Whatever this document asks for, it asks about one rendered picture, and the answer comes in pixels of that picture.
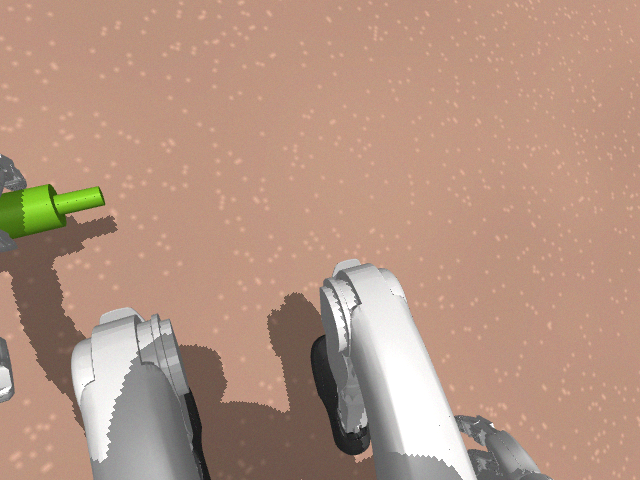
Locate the bottle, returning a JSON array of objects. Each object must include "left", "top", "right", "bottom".
[{"left": 0, "top": 184, "right": 105, "bottom": 239}]

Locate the left robot hand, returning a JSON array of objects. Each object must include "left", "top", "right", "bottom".
[{"left": 0, "top": 154, "right": 27, "bottom": 252}]

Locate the right robot foot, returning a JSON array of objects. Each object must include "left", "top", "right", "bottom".
[{"left": 311, "top": 335, "right": 371, "bottom": 455}]

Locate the left robot foot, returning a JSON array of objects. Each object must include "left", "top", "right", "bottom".
[{"left": 184, "top": 388, "right": 211, "bottom": 480}]

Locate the right robot hand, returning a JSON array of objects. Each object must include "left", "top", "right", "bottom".
[{"left": 454, "top": 415, "right": 542, "bottom": 480}]

